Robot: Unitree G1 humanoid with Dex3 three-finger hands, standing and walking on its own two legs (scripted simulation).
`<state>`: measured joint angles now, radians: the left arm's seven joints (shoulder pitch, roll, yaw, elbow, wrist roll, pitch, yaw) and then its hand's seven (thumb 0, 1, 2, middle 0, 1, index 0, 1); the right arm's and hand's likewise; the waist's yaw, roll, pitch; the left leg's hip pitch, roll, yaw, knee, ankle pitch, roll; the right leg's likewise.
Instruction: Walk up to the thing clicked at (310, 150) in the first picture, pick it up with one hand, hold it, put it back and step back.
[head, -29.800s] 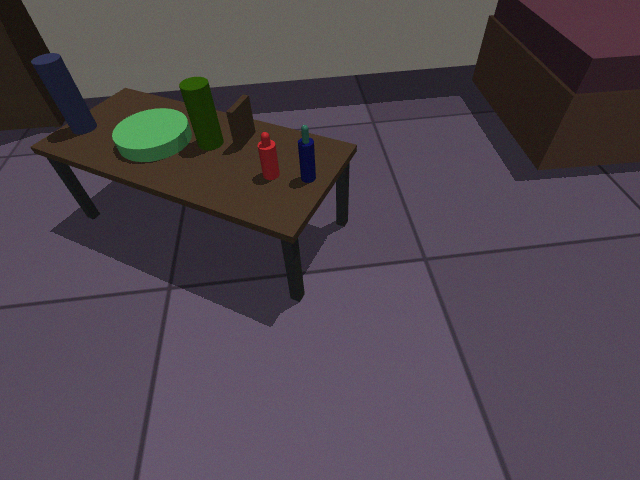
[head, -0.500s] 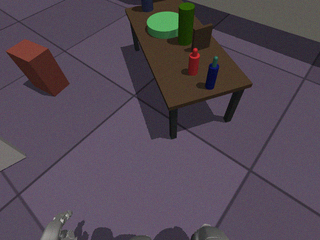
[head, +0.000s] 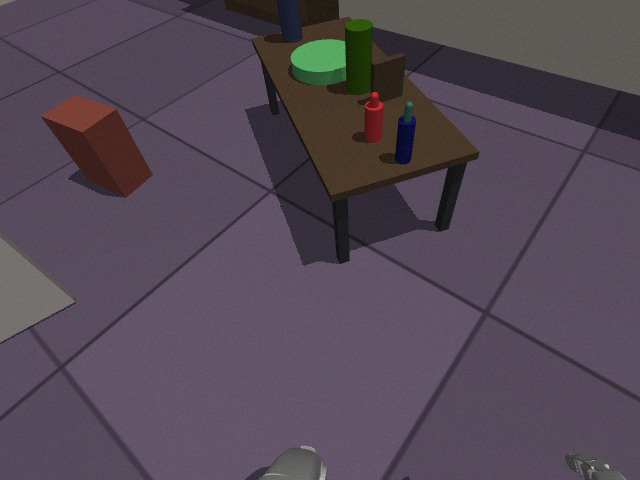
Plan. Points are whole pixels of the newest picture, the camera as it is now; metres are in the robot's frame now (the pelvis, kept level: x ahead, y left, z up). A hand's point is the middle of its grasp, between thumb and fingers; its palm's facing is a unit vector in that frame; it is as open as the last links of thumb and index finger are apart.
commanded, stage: step back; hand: right
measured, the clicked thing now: (405, 132) +1.07 -0.15 -0.26
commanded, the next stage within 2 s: stand in 1.02 s
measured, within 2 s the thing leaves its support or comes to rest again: neither
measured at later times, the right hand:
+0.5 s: hand out of the picture +0.06 -0.25 -0.15, palm faces -0.09 +0.93 -0.35, open 7.4 cm
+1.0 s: hand (515, 478) +0.16 -0.20 -0.14, palm faces -0.08 +0.94 -0.34, open 7.4 cm
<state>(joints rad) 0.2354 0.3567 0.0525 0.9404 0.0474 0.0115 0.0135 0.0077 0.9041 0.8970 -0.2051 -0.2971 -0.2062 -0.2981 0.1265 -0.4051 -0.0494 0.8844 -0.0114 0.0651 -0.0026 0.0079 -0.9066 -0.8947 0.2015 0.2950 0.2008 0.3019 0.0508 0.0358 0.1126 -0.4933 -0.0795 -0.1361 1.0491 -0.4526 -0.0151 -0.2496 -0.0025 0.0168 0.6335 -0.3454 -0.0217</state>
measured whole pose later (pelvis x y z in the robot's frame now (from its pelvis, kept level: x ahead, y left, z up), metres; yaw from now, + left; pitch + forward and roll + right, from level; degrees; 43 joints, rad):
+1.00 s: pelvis +0.02 +0.03 +0.01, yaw +3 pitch -2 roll +0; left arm 0.10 0.37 0.02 1.05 0.01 -0.02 0.01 0.01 0.91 0.90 -0.20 -0.30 -0.20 -0.30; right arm 0.04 -0.33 -0.03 1.06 -0.01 -0.01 0.00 0.01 -0.91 -0.89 0.20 0.30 0.20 0.30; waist 0.02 -0.01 0.06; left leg -0.22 0.02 0.01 0.53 -0.28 0.00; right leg -0.16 -0.02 0.01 0.50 -0.31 0.02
